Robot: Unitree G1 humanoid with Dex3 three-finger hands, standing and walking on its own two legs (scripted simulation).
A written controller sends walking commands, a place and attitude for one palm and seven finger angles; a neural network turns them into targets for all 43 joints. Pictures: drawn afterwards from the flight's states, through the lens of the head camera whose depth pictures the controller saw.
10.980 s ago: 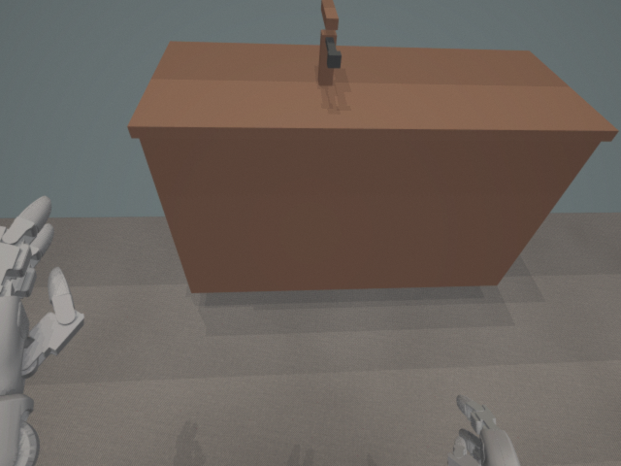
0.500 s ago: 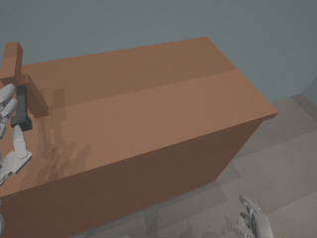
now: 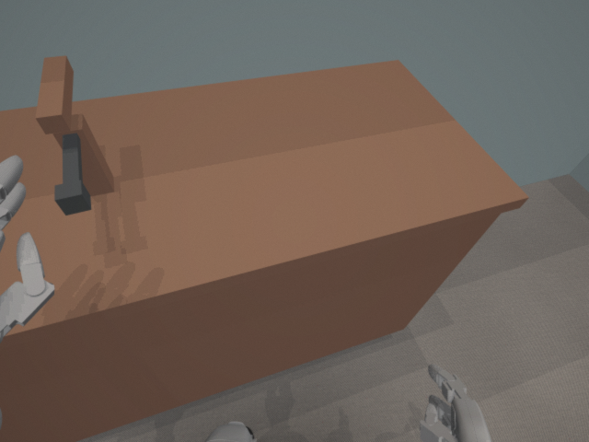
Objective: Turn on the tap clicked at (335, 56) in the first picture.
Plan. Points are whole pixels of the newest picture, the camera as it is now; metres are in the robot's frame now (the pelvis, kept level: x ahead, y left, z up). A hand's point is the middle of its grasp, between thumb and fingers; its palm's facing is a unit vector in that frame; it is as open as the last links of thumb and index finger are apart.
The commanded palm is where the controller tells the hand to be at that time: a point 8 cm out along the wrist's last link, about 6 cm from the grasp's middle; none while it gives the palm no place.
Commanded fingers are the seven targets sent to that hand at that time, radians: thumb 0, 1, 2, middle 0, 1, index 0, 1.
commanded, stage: shuffle to correct the standing spot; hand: left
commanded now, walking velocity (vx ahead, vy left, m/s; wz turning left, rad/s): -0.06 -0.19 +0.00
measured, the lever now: (73, 197) +0.34 +0.30 +0.13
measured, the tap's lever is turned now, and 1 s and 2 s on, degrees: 3 3 3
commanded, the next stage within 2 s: come to a stop and stand still in 0.50 s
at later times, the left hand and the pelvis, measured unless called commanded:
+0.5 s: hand (92, 271) +0.23 +0.21 +0.18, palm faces +0.32 -0.85 -0.41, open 7.4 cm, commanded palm +0.17 +0.26 +0.18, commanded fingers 0.00 0.90 0.90 -0.20 -0.30 -0.20 -0.30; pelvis +0.01 -0.02 +0.01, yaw +0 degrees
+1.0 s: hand (94, 271) +0.23 +0.21 +0.19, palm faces +0.46 -0.79 -0.41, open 7.4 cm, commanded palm +0.17 +0.24 +0.18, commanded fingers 0.00 0.90 0.90 -0.20 -0.30 -0.20 -0.30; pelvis +0.02 -0.05 +0.00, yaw +2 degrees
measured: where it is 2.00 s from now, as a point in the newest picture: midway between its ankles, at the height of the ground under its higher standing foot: outside the picture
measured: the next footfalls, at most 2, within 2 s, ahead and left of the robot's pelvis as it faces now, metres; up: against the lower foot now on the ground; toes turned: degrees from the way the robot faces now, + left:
left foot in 0.28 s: +0.06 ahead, +0.05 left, +0.00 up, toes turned -2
right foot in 0.56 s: +0.10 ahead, -0.16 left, +0.00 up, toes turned -2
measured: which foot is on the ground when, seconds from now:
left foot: down 0.00-0.10, up 0.12-0.26, down 0.28-1.00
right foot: down 0.00-0.28, up 0.30-0.54, down 0.56-1.00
